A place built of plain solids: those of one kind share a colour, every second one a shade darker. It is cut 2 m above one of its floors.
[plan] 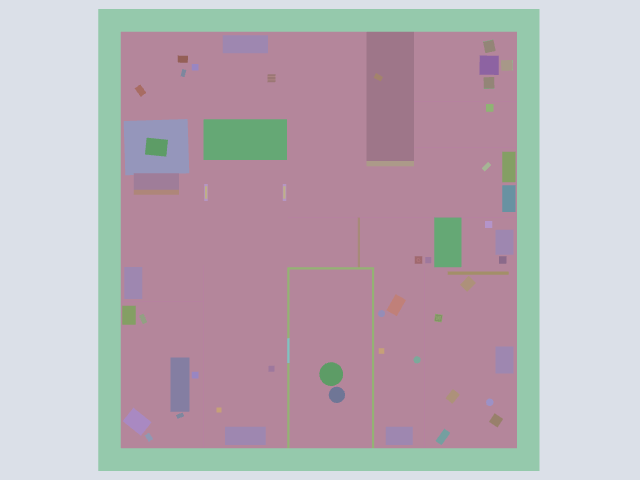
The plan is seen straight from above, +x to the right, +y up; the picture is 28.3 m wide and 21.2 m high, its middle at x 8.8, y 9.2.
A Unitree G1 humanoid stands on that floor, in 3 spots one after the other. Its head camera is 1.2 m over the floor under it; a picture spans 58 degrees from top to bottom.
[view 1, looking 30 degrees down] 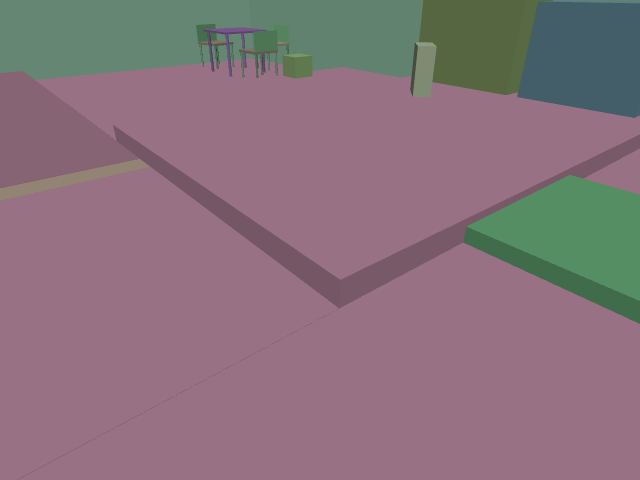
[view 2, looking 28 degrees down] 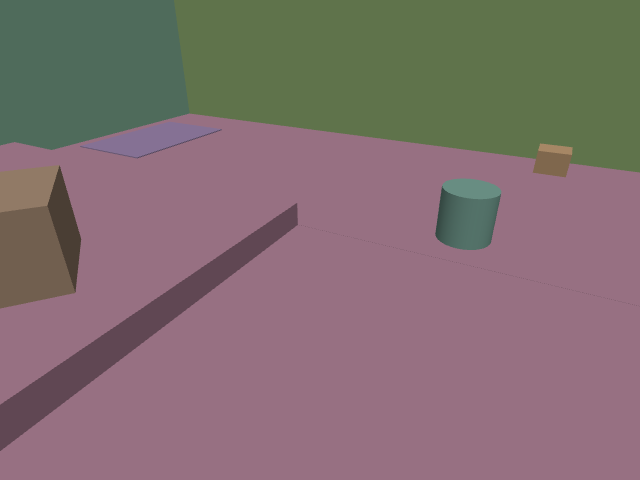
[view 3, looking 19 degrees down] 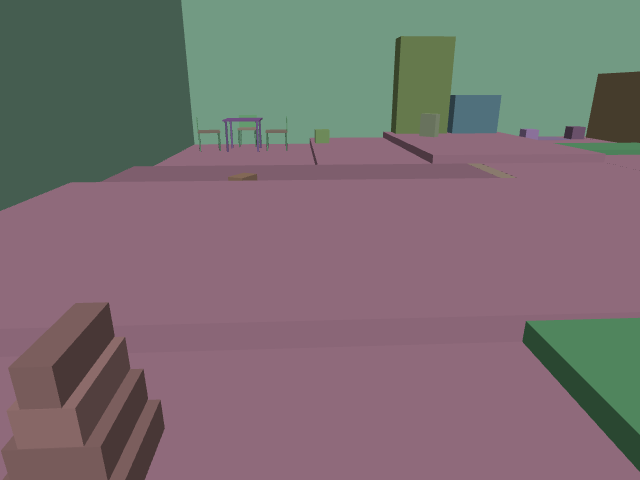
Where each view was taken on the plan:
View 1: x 11.95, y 9.10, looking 51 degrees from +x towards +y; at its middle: floor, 2.10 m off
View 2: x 15.51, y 4.23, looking -152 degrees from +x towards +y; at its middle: floor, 2.56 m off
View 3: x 5.50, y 15.65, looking -3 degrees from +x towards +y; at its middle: floor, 3.22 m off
